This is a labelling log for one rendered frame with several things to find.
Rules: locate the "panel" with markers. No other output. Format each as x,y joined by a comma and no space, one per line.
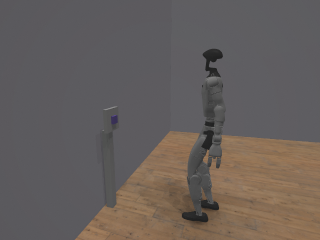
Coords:
108,154

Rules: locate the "humanoid robot torso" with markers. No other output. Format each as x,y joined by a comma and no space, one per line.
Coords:
208,106

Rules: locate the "button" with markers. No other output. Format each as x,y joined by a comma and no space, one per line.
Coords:
114,119

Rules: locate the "robot left hand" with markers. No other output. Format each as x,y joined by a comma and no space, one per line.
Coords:
215,151

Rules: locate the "robot left upper arm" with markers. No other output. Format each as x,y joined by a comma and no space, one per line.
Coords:
213,85

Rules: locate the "robot right foot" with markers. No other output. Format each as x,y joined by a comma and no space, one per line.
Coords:
213,206

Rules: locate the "left robot forearm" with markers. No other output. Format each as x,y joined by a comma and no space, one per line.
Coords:
219,120

